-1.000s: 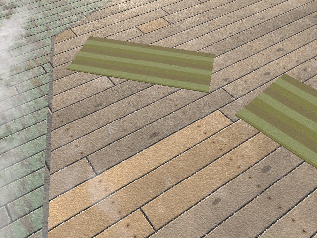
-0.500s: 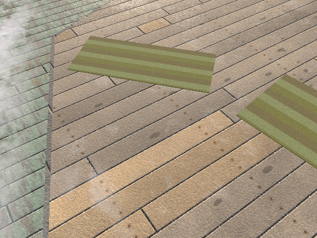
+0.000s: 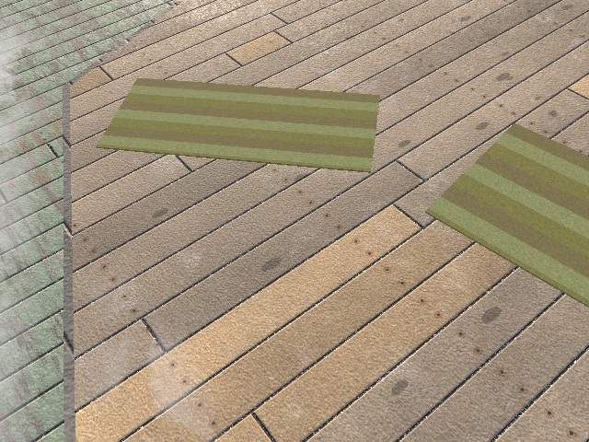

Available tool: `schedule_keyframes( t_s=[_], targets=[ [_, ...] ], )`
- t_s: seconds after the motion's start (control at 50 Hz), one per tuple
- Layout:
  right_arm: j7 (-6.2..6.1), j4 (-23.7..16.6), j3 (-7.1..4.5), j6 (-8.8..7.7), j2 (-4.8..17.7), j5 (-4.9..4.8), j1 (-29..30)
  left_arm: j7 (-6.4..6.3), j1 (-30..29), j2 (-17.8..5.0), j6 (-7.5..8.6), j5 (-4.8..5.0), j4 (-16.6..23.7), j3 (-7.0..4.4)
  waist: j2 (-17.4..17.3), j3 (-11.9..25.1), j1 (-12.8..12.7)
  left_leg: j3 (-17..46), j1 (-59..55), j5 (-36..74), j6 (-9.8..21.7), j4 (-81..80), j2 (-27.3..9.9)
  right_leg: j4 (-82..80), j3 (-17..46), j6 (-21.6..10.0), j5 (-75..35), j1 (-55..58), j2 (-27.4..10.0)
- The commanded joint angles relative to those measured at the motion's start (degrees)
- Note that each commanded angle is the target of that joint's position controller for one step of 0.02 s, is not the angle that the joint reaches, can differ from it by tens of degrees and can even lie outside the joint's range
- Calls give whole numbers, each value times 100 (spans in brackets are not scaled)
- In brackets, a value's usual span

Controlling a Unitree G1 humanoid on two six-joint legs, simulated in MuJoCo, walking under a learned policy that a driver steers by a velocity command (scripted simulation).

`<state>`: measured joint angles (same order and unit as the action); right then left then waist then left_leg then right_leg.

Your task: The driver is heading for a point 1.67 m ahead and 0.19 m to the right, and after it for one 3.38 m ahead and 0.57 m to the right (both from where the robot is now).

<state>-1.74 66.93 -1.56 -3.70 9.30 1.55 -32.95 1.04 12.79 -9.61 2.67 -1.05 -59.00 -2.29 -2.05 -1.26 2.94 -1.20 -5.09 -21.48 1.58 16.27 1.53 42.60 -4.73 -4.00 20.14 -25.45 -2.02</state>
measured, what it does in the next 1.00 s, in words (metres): walks ahead: right foot, then left foot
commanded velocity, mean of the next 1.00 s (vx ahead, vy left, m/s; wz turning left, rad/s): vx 0.47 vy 0.00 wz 0.00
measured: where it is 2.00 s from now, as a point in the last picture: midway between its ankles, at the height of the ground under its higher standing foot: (318, 231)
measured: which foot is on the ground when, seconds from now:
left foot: down 0.00-0.06, up 0.08-0.58, down 0.60-1.00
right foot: up 0.00-0.04, down 0.06-0.62, up 0.64-1.00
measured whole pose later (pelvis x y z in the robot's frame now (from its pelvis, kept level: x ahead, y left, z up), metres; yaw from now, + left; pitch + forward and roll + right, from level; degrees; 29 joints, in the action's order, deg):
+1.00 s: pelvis +0.53 -0.02 +0.01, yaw +0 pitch +0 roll +1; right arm 0.2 61.6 -2.1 -6.1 8.8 0.7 -26.9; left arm 1.9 4.8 -10.5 2.2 -1.4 -52.1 -2.4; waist 2.1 -2.8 2.9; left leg -5.8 -2.5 -13.3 4.5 10.1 4.9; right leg 40.9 -2.6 -2.3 0.9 -36.2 -6.1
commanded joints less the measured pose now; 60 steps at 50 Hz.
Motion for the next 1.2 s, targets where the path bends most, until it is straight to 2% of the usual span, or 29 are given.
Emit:
schedule_keyframes(
  t_s=[0.02,0.04,0.06,0.08,0.1,0.12,0.14,0.16,0.2,0.24,0.34,0.48,0.54,0.58,0.6,0.62,0.64,0.66,0.68,0.7,0.74,0.84,0.94,1.04,1.1,1.14,1.16,1.18,1.2],
  targets=[
    [22,-249,-96,-129,697,-47,205,40,43,-151,95,71,362,-82,-389,-873,-467,766,1278,2063,935,-189,-1420,-639,-276,-108,-526,524,257],
    [43,-278,-91,-156,730,-73,324,14,672,-202,107,91,143,-146,-266,-623,-770,500,1678,2906,800,447,-1231,-951,-432,-154,-799,1568,514],
    [80,-273,-61,-189,689,-64,267,-40,1482,-454,137,76,-144,-277,60,-157,-1071,148,2018,3383,647,1570,-914,-1181,-359,-237,-712,2665,557],
    [130,-450,22,-201,456,-116,330,-119,2466,-1029,179,-42,-263,-441,899,465,-1484,-313,3024,2244,355,3508,-414,-2022,1506,-587,743,3768,-823],
    [173,-627,55,-207,131,-123,97,-96,2748,-1383,129,-81,-344,-479,1791,791,-1242,-179,4019,-851,290,5301,324,-3275,4293,-1143,1548,3977,-2108],
    [206,-744,-12,-165,358,-4,517,-97,1910,-1109,70,-14,-224,-391,968,143,-801,391,4301,-422,452,5860,-192,-3417,4249,-1047,2285,3128,-1995],
    [259,-876,-21,-174,370,5,865,-74,1225,-879,91,11,-4,-314,513,-337,-606,356,4337,189,514,5779,-436,-3414,3557,-938,1797,2418,-1882],
    [280,-893,-31,-188,291,-10,995,-45,888,-728,138,14,79,-247,151,-463,-429,349,4115,582,513,5455,-610,-3488,2862,-790,846,2030,-1573],
    [311,-849,-64,-81,232,54,755,-73,843,-496,230,22,29,-137,400,-425,-143,278,3607,699,389,5046,-740,-3587,2094,-695,11,1522,-1256],
    [334,-894,-102,16,244,36,863,-115,1147,-413,309,26,-96,-80,445,-481,-80,133,3661,865,310,4806,-709,-3614,1571,-665,-818,1576,-1062],
    [391,-1371,-143,101,315,25,2267,-138,1713,-445,365,26,-196,-13,482,-721,-299,-139,4626,1569,115,3801,-742,-3759,1076,-742,-1890,2099,-967],
    [403,-1862,-93,36,253,-46,3596,-189,2103,-502,416,13,-287,16,668,-732,-551,-522,4067,2056,256,1884,-365,-3458,583,-674,-3604,2730,-940],
    [335,-1831,-171,-26,407,-32,3270,-229,1923,-652,411,-24,-292,-23,725,-466,-295,-619,3370,1548,553,1576,-81,-2717,428,-578,-5393,3170,-1045],
    [242,-1386,-310,-103,617,-21,1878,-241,1761,-803,353,-34,-283,-68,677,300,294,-708,1854,1488,779,1147,248,-1050,247,-425,-6202,3138,-900],
    [185,-1127,-416,-148,872,90,976,-225,1722,-747,342,17,-218,-47,561,810,627,-209,448,1430,955,1061,-258,239,172,-351,-4998,2207,-725],
    [147,-1084,-571,-149,1461,241,270,-153,2131,-191,330,232,-29,73,-486,1666,558,2232,-1241,623,1549,842,-2023,2511,-132,-129,-2067,373,-2],
    [236,-1063,-592,-65,1490,74,505,-133,2284,-388,318,235,-55,-23,-708,1989,364,4126,-1390,632,1981,-1,-2637,3742,491,-144,809,-606,631],
    [267,-1132,-518,-49,1238,-52,1167,-148,1651,-585,293,125,110,-87,-203,1108,106,3294,-601,177,1718,-135,-2343,3796,775,-223,293,-1024,173],
    [293,-1186,-406,-95,836,-83,1581,-126,1210,-540,328,64,229,-76,89,441,22,2570,275,481,1519,-377,-2117,3441,747,-227,-143,-1014,-40],
    [285,-1166,-336,-141,618,-50,1756,-111,1100,-412,312,24,226,-76,240,139,-174,2044,815,879,1314,-537,-1852,3060,739,-225,-363,-798,-226],
    [220,-1001,-236,-208,383,-67,1616,-43,1273,-226,156,-115,186,-70,40,-59,-443,1390,1535,1461,1139,-750,-1541,2573,691,-118,-429,-288,-366],
    [186,-821,-231,-306,656,-83,1015,57,348,-315,-18,-119,545,-99,-49,-355,-440,688,1431,2229,1096,-1023,-1275,1636,394,122,-1143,-978,-500],
    [190,-743,-170,-295,635,-96,514,88,-879,-278,3,-28,961,-35,-129,-516,-140,305,981,2958,967,-1026,-1113,35,92,222,-2012,-1126,-362],
    [124,-588,-171,-278,711,-41,121,78,-1526,-363,68,-15,1211,-36,-207,-584,29,248,49,3603,980,-733,-1368,-794,-12,15,-1894,-1132,-165],
    [68,-585,-207,-255,839,-6,325,34,-1196,-477,140,-27,1171,-105,-256,-397,-241,110,-242,5155,852,-39,-1462,-1142,-123,-249,-1251,-421,124],
    [67,-608,-228,-202,918,-20,525,-55,288,-658,220,-67,669,-238,-116,381,-878,-142,12,5817,667,1661,-1204,-1644,-270,-481,-1360,1317,461],
    [87,-740,-176,-199,773,-83,555,-114,1281,-1014,269,-210,425,-356,184,1022,-1209,-270,1140,4249,562,3149,-969,-1662,619,-734,-1116,2845,-386],
    [164,-866,-55,-188,154,-358,-150,-107,1793,-1660,261,-290,366,-523,1555,1863,-998,-525,3315,396,277,5585,99,-2136,3526,-1620,-602,4618,-2210],
    [156,-830,-206,-186,712,-206,223,-57,1323,-1422,158,-63,409,-484,843,1757,-884,349,3889,-533,371,6199,97,-2704,4218,-1533,-333,4203,-2114]
  ],
)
